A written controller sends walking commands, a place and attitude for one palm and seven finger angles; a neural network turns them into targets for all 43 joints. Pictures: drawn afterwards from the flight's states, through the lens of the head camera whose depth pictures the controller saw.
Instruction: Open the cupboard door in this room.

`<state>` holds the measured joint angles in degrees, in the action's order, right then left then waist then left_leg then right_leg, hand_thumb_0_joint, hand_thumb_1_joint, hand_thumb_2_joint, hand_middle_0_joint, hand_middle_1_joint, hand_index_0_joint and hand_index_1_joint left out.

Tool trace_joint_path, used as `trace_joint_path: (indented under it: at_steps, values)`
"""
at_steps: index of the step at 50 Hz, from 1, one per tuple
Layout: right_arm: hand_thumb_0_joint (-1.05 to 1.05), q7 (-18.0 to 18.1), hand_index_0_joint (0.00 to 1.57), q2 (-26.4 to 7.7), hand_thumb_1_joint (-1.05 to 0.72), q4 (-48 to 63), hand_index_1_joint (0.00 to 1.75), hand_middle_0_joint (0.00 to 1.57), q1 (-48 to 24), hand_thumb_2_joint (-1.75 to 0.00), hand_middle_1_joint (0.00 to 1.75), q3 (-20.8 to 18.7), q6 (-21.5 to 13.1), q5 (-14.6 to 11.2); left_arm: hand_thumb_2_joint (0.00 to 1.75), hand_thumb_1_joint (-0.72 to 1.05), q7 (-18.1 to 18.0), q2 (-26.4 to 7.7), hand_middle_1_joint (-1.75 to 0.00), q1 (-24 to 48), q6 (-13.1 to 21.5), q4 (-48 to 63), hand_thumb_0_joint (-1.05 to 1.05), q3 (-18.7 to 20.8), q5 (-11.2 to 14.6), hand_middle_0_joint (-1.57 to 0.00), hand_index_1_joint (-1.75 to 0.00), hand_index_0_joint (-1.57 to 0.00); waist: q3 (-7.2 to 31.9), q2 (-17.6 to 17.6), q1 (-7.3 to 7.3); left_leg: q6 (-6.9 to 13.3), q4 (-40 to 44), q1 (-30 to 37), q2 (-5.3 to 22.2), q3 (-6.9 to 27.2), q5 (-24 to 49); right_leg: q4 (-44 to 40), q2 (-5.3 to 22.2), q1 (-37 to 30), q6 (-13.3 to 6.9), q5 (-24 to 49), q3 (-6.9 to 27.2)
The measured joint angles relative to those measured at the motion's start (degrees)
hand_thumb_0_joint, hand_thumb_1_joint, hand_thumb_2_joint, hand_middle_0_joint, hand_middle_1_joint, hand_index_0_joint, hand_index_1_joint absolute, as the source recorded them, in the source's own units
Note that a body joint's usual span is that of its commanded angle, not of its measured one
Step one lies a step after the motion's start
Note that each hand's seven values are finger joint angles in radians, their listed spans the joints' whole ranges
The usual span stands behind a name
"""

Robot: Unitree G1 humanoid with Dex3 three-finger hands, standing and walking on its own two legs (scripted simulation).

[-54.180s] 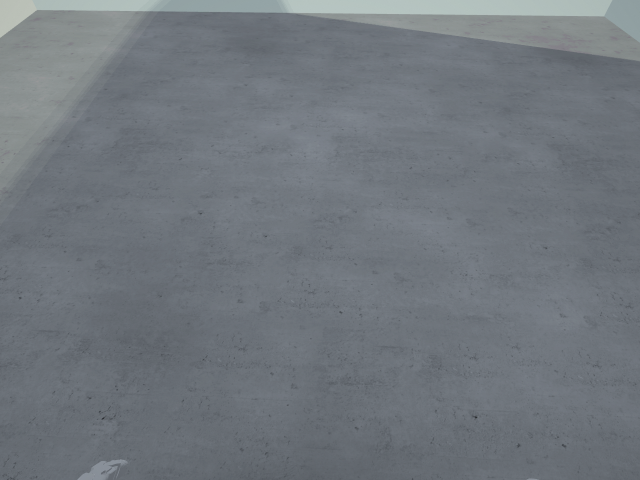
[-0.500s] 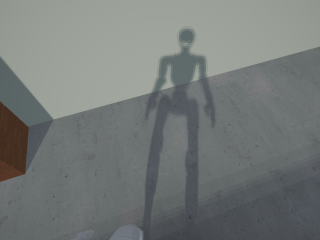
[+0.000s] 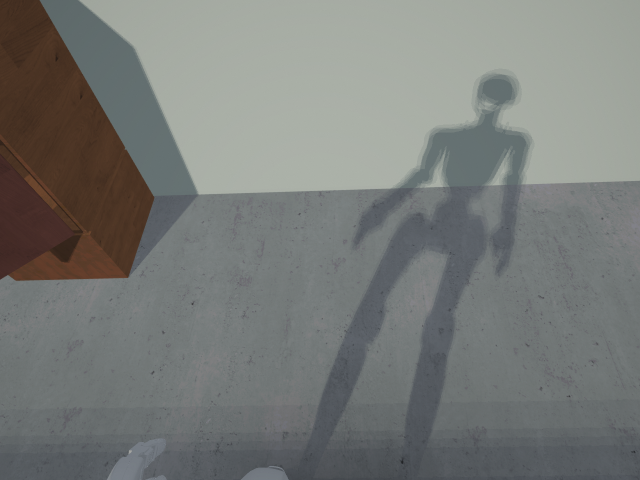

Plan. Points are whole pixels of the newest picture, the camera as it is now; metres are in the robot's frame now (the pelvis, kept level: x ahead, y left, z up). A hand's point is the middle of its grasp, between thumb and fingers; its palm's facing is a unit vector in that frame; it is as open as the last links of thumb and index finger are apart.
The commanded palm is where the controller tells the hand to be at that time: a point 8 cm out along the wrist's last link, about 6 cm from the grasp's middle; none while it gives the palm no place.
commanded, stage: turn to face it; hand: left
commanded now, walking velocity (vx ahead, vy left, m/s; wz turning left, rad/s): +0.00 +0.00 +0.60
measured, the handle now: out of the picture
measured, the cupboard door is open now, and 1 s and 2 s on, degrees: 44 44 44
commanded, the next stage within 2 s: take the last steps up to it in 1.08 s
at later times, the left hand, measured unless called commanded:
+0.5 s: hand out of the picture -0.01 +0.23 -0.17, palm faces +0.38 -0.89 -0.26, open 7.4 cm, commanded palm none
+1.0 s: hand out of the picture -0.04 +0.15 -0.15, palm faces +0.61 -0.76 -0.22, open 7.4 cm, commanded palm none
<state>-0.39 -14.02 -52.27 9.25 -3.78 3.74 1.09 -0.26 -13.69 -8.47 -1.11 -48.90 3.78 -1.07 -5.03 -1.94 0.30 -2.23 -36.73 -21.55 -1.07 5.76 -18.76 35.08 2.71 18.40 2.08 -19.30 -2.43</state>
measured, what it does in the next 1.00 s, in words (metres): steps on the spot, turning left: left foot, then right foot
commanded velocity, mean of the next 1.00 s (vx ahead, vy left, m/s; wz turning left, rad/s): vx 0.00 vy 0.00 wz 0.53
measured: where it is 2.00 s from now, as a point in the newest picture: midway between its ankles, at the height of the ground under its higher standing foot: outside the picture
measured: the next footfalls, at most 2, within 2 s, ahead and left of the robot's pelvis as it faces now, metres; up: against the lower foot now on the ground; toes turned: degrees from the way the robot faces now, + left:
left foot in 0.36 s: +0.01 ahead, +0.12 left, +0.00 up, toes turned +21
right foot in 0.70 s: +0.12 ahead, -0.13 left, +0.00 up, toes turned +24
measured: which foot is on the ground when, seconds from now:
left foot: up 0.00-0.34, down 0.36-0.70, up 0.72-1.00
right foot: down 0.00-0.36, up 0.38-0.68, down 0.70-1.00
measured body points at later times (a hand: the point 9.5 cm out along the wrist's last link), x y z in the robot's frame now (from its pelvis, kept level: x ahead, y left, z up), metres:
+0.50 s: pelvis +0.01 +0.00 +0.00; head +0.06 +0.03 +0.45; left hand -0.03 +0.27 -0.15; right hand +0.20 -0.21 -0.12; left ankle -0.03 +0.11 -0.72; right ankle +0.01 -0.14 -0.66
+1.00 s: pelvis +0.03 -0.04 +0.01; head +0.07 -0.01 +0.46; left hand -0.07 +0.19 -0.13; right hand +0.26 -0.19 -0.13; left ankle -0.06 +0.06 -0.69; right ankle +0.08 -0.14 -0.72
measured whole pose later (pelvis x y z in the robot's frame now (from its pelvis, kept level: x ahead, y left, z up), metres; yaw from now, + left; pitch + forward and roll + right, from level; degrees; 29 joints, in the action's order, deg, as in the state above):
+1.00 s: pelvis +0.03 -0.04 +0.01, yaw +37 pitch +1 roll +2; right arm -1.2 -13.8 -54.4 6.9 -3.9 4.5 0.6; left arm -0.7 -10.3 -13.0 -0.2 -51.8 2.2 -1.8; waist -5.7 1.7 -0.6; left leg -3.0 -46.7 -21.6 0.5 -3.4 -25.8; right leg 30.7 8.1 12.7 0.9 -17.7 -11.3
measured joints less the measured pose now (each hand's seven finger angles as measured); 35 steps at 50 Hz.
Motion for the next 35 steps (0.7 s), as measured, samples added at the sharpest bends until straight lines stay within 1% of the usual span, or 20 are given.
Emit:
trace_joint_path:
  at_steps: [1,2,4,5,7,10,12,15,17,18,19,20,21,23,25,27,30,33,34,35]
  values:
    - [0.01,0.0,0.21,-0.5,-0.90,-0.3,0.30,0.20,-0.2,-0.90,0.30,-0.4,0.3,0.0,0.89,0.91,-0.2,0.6,-0.30,0.0,0.4,0.0,0.01,-0.4,-0.2,-0.20,-0.30,-0.20,-0.4,-0.5,0.18,0.1,-5.6,-1.9,-0.4,-0.2,-4.7,0.7,0.2,-0.1,-1.2,0.1,-0.9]
    - [0.01,-0.1,0.21,-0.8,-0.90,-0.5,0.30,0.20,-0.4,-0.90,0.30,-0.7,0.7,-0.1,0.89,0.91,-0.4,1.3,-0.30,-0.2,0.5,0.1,0.01,-0.7,-0.2,-0.20,-0.30,-0.20,-0.6,-0.6,0.28,0.2,-12.2,-3.8,-0.9,-1.0,-7.8,0.9,0.8,-0.6,-2.0,0.0,-1.6]
    - [0.01,-0.4,0.21,-1.4,-0.91,-1.0,0.30,0.20,-0.8,-0.90,0.30,-1.1,1.2,0.0,0.89,0.91,-0.6,2.4,-0.30,-1.0,0.5,0.0,0.01,-1.2,-0.2,-0.20,-0.30,-0.20,-0.9,-0.5,0.41,-0.1,-23.4,-6.9,-0.9,-3.3,-8.2,-0.6,1.8,-2.3,-2.7,0.3,-3.0]
    - [0.01,-0.6,0.21,-1.5,-0.91,-1.1,0.30,0.20,-1.0,-0.90,0.30,-1.2,1.3,0.0,0.89,0.91,-0.7,2.8,-0.30,-1.5,0.5,-0.1,0.01,-1.3,-0.2,-0.20,-0.30,-0.20,-0.9,-0.3,0.54,-0.5,-26.7,-7.8,-0.5,-4.3,-7.3,-1.7,2.2,-3.1,-2.8,0.7,-3.6]
    - [0.01,-0.9,0.20,-1.4,-0.91,-1.1,0.29,0.20,-1.4,-0.90,0.30,-1.2,1.5,-0.1,0.89,0.91,-0.7,3.3,-0.30,-2.4,0.4,-0.6,0.01,-1.6,-0.3,-0.20,-0.30,-0.20,-0.9,0.6,0.85,-1.1,-28.4,-8.0,0.4,-6.0,-6.0,-3.7,3.0,-4.5,-2.8,1.4,-5.1]
    - [0.01,-1.2,0.20,-0.9,-0.91,-1.0,0.29,0.19,-1.8,-0.90,0.29,-0.9,1.5,-0.2,0.89,0.91,-0.6,3.8,-0.30,-3.2,0.4,-1.2,0.01,-1.8,-0.4,-0.20,-0.30,-0.20,-0.9,2.0,0.82,-1.7,-22.9,-6.0,1.6,-7.9,-5.7,-5.4,4.2,-5.9,-2.7,1.8,-7.5]
    - [0.01,-1.3,0.20,-0.6,-0.91,-1.0,0.29,0.19,-2.3,-0.90,0.29,-0.7,1.4,-0.3,0.89,0.91,-0.6,3.7,-0.30,-3.6,0.6,-1.5,0.01,-1.7,-0.5,-0.20,-0.30,-0.20,-1.1,2.9,0.29,-1.6,-17.3,-3.9,2.0,-8.9,-6.3,-5.3,4.9,-6.2,-2.5,1.5,-9.1]
    - [0.01,-1.3,0.20,-0.1,-0.91,-0.8,0.29,0.19,-3.4,-0.90,0.29,-0.2,1.0,-0.4,0.89,0.91,-0.4,3.0,-0.30,-4.0,0.7,-2.0,0.01,-1.2,-0.6,-0.20,-0.30,-0.20,-1.4,4.0,-0.68,-1.0,-8.5,-0.3,2.1,-10.3,-6.3,-3.4,6.0,-5.9,-2.0,0.0,-11.3]
    - [0.01,-1.3,0.20,0.0,-0.91,-0.2,0.29,0.19,-3.8,-0.90,0.29,0.1,0.4,-0.4,0.89,0.91,-0.2,2.2,-0.30,-4.7,0.6,-2.4,0.01,-0.8,-0.4,-0.20,-0.30,-0.20,-1.4,4.6,-1.00,-0.4,-0.9,3.0,1.8,-11.3,-2.4,-0.4,7.0,-5.0,-1.3,-1.7,-12.7]
    - [0.01,-1.4,0.20,-0.3,-0.91,0.5,0.29,0.19,-3.7,-0.90,0.29,0.3,-0.2,-0.3,0.89,0.91,0.0,1.9,-0.30,-5.3,0.4,-2.5,0.01,-0.5,-0.2,-0.20,-0.30,-0.20,-0.7,4.2,-1.02,1.1,3.3,4.7,2.1,-11.0,2.0,2.4,7.2,-3.8,-0.9,-3.0,-13.4]
    - [0.01,-1.3,0.20,-0.1,-0.91,0.8,0.29,0.19,-3.9,-0.90,0.29,0.2,-0.8,-0.1,0.89,0.91,0.1,1.2,-0.30,-5.3,-0.1,-2.8,0.01,-0.2,0.0,-0.20,-0.30,-0.20,-0.6,4.6,-0.77,2.7,3.0,4.0,1.6,-10.5,2.1,7.1,7.5,-1.7,0.2,-6.7,-12.1]
    - [0.01,-1.1,0.20,0.3,-0.91,1.1,0.29,0.19,-4.1,-0.90,0.29,0.3,-1.2,0.0,0.89,0.91,0.0,0.4,-0.30,-4.8,-1.0,-3.1,0.01,0.0,0.0,-0.20,-0.30,-0.20,-0.9,5.2,-0.87,3.5,1.4,3.1,1.1,-10.1,1.2,12.8,7.0,0.7,0.9,-10.3,-9.3]
    - [0.01,-0.8,0.20,0.6,-0.91,1.3,0.29,0.19,-4.0,-0.90,0.29,0.5,-1.6,0.1,0.89,0.91,-0.2,-0.3,-0.30,-4.2,-1.7,-3.5,0.01,0.3,-0.1,-0.20,-0.30,-0.20,-1.0,5.5,-1.00,3.7,0.6,2.7,0.9,-9.5,0.5,18.0,6.0,3.0,1.4,-12.2,-6.6]
    - [0.01,0.0,0.20,1.0,-0.91,1.5,0.30,0.20,-3.2,-0.90,0.30,0.8,-2.0,0.2,0.89,0.91,-0.4,-1.0,-0.30,-3.1,-2.5,-4.2,0.01,0.7,0.0,-0.20,-0.30,-0.20,-0.8,5.2,-1.04,3.5,1.4,2.8,0.8,-8.0,0.6,25.3,4.3,6.7,2.2,-11.6,-3.1]
    - [0.01,0.5,0.20,1.2,-0.91,1.2,0.30,0.20,-2.5,-0.90,0.30,1.1,-2.0,0.3,0.89,0.91,-0.3,-1.4,-0.30,-2.1,-2.6,-4.0,0.01,0.8,0.1,-0.20,-0.30,-0.20,-0.7,4.6,-1.13,3.0,3.7,3.7,0.6,-6.7,2.1,27.8,3.4,8.8,2.6,-9.1,-0.8]
    - [0.01,0.6,0.21,1.3,-0.91,0.8,0.30,0.20,-1.9,-0.90,0.30,1.3,-1.9,0.4,0.89,0.91,-0.1,-1.5,-0.30,-1.4,-2.4,-3.3,0.01,0.9,0.2,-0.20,-0.30,-0.20,-0.6,3.9,-1.20,2.8,5.7,4.5,0.6,-5.5,3.3,26.2,2.9,9.3,2.8,-7.4,0.4]
    - [0.01,0.4,0.21,1.2,-0.90,0.2,0.30,0.20,-1.0,-0.90,0.30,1.3,-1.5,0.5,0.89,0.91,0.1,-1.3,-0.30,-0.3,-2.1,-2.2,0.01,0.7,0.3,-0.20,-0.30,-0.20,-0.5,2.7,-0.83,2.2,7.0,4.9,0.6,-3.5,4.3,19.4,2.2,7.9,2.8,-6.7,1.3]
    - [0.01,0.2,0.21,1.0,-0.90,-0.2,0.30,0.20,-0.3,-0.90,0.30,0.9,-0.8,0.5,0.89,0.91,0.2,-0.8,-0.30,0.6,-1.5,-1.1,0.01,0.3,0.4,-0.20,-0.30,-0.20,-0.2,1.3,-0.08,1.1,6.0,4.1,0.6,-1.2,4.1,9.8,0.7,4.2,2.4,-5.0,1.3]
    - [0.01,0.2,0.21,0.9,-0.90,-0.3,0.30,0.20,0.0,-0.90,0.30,0.7,-0.6,0.4,0.89,0.91,0.2,-0.6,-0.30,0.6,-1.1,-0.7,0.01,0.2,0.5,-0.20,-0.30,-0.20,0.0,0.9,0.09,0.7,4.9,3.5,0.4,-0.4,3.7,5.2,0.3,2.1,2.3,-2.7,0.9]
    - [0.01,0.1,0.21,0.8,-0.90,-0.3,0.30,0.20,0.4,-0.90,0.30,0.5,-0.3,0.2,0.89,0.91,0.2,-0.6,-0.30,0.4,-0.5,-0.1,0.01,0.0,0.4,-0.20,-0.30,-0.20,0.4,1.0,0.15,0.2,3.4,2.5,-0.1,0.3,3.0,-0.1,0.3,-0.2,1.5,0.2,0.7]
